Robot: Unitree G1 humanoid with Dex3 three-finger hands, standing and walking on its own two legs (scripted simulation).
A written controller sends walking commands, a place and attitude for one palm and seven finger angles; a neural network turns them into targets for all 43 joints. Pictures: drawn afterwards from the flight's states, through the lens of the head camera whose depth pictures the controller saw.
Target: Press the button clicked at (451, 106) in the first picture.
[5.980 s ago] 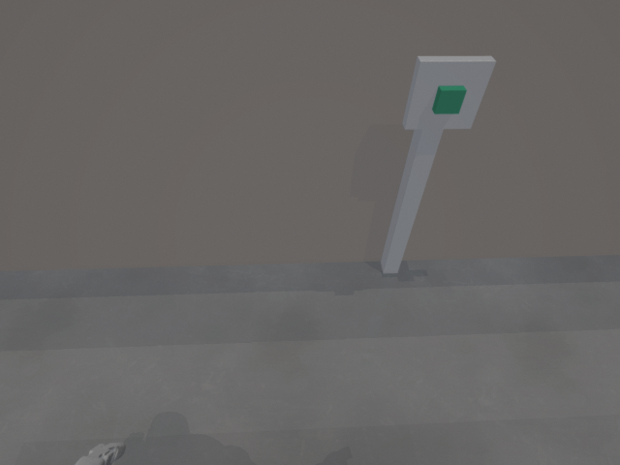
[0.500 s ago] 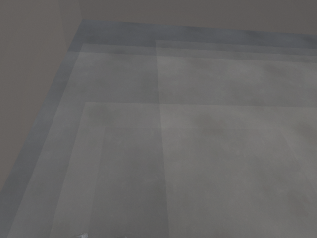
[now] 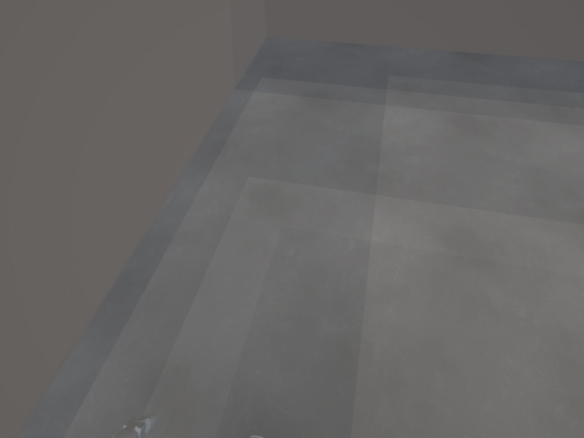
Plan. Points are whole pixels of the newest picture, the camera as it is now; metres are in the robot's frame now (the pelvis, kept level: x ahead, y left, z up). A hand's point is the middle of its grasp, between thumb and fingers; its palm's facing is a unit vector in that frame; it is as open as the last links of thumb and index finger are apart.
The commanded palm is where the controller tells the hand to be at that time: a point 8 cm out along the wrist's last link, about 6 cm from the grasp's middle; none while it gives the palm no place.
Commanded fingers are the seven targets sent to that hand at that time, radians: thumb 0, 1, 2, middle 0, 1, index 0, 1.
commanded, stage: turn to face it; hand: left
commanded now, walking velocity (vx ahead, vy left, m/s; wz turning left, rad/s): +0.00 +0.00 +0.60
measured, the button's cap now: out of the picture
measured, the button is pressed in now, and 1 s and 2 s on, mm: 0 0 0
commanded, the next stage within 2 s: none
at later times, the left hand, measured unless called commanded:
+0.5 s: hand out of the picture -0.06 +0.25 -0.17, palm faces +0.37 -0.89 -0.28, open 7.4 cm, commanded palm none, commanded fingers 0.00 0.90 0.90 -0.20 -0.30 -0.20 -0.30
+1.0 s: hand out of the picture -0.04 +0.19 -0.12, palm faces +0.59 -0.75 -0.31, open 7.4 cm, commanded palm none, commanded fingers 0.00 0.90 0.90 -0.20 -0.30 -0.20 -0.30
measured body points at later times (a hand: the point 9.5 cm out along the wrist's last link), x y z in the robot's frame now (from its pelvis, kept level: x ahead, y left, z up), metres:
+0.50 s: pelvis -0.03 +0.02 +0.00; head +0.01 +0.05 +0.44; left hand -0.08 +0.29 -0.15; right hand +0.17 -0.19 -0.13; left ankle -0.06 +0.13 -0.73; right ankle -0.02 -0.13 -0.67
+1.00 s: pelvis -0.01 -0.03 +0.01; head +0.04 -0.06 +0.46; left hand -0.07 +0.23 -0.10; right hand +0.19 -0.21 -0.15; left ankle -0.12 +0.09 -0.63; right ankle +0.04 -0.11 -0.73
